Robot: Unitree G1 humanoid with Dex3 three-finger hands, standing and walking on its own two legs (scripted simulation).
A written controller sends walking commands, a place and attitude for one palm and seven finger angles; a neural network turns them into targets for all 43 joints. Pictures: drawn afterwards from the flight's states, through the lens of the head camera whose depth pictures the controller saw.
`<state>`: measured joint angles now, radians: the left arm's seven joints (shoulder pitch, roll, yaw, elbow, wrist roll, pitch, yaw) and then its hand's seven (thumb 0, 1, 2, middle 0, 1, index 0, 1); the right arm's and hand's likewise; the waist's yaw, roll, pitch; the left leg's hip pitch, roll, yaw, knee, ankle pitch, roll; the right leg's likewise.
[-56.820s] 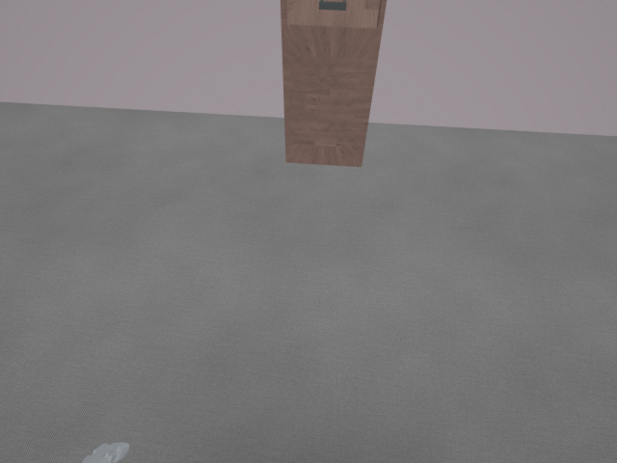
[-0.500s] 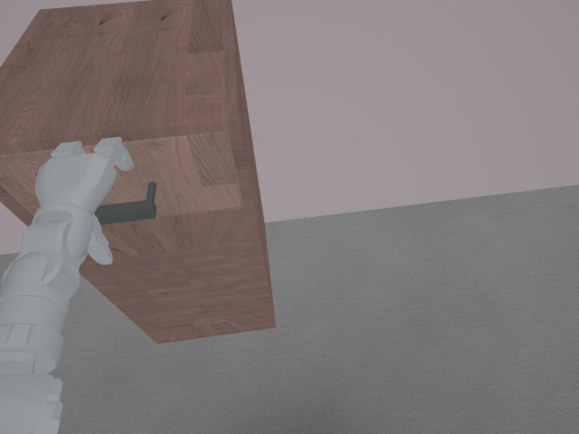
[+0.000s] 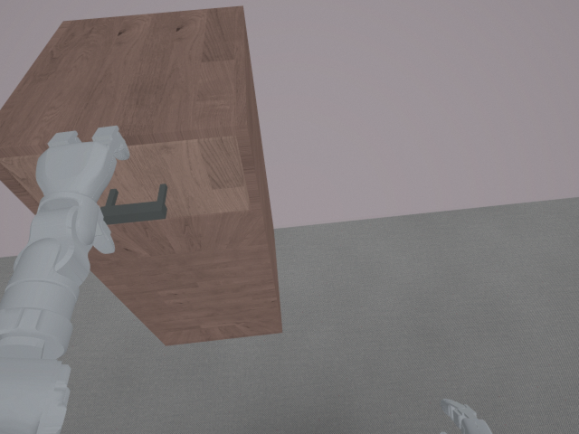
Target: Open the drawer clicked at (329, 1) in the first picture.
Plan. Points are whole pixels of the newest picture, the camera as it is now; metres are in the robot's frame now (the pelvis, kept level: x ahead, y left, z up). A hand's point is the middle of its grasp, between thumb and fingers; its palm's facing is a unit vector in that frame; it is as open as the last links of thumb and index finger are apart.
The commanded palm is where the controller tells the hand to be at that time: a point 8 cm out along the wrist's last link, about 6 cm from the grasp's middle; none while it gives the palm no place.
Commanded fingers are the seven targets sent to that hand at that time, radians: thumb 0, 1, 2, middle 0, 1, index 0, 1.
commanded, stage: lower the fingers behind the handle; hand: left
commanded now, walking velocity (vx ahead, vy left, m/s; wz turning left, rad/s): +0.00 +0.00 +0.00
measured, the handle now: (135, 202) +0.46 +0.30 +0.03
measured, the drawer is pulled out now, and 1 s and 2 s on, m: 0.00 0.00 0.00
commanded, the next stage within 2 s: lift the fingers back up to retry in 1.54 s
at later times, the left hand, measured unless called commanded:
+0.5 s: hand (118, 220) +0.41 +0.30 +0.05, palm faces -0.04 +0.01 -1.00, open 13.9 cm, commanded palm +0.38 +0.30 +0.11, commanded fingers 0.00 -0.50 0.30 -0.30 -1.20 -0.30 -1.20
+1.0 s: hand (115, 220) +0.41 +0.31 +0.04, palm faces -0.03 +0.02 -1.00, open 13.9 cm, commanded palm +0.39 +0.30 +0.07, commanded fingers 0.00 -0.50 0.30 -0.30 -1.20 -0.30 -1.20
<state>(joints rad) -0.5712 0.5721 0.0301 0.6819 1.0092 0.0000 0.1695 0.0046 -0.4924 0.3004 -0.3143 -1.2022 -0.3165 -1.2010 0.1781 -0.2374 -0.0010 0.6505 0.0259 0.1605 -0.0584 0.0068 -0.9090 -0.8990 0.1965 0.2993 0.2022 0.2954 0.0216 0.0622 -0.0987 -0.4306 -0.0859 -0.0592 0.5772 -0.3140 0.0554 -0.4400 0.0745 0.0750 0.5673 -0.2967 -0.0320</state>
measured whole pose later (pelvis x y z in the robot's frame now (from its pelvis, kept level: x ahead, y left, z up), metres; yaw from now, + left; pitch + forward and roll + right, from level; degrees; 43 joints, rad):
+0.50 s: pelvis -0.01 +0.00 -0.01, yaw +0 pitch +14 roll -1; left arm -0.58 0.57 0.05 0.82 1.04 -0.06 0.20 0.00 -0.49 0.30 -0.31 -1.20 -0.31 -1.20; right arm 0.25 -0.27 -0.04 0.66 0.02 0.17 -0.05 0.01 -0.91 -0.90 0.20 0.30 0.20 0.30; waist -0.01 0.05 -0.12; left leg -0.58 -0.08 -0.05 0.69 -0.35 0.06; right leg -0.58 0.09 0.07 0.66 -0.32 -0.03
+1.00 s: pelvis -0.01 +0.01 -0.02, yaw +1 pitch +16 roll -2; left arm -0.64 0.59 0.00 0.90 1.05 -0.10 0.25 0.00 -0.49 0.30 -0.32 -1.31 -0.32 -1.20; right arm 0.31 -0.27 -0.04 0.67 0.03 0.15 -0.05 0.01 -0.91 -0.90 0.20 0.30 0.20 0.30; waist -0.02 0.05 -0.15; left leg -0.64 -0.09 -0.07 0.75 -0.37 0.06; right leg -0.63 0.08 0.05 0.69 -0.34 -0.02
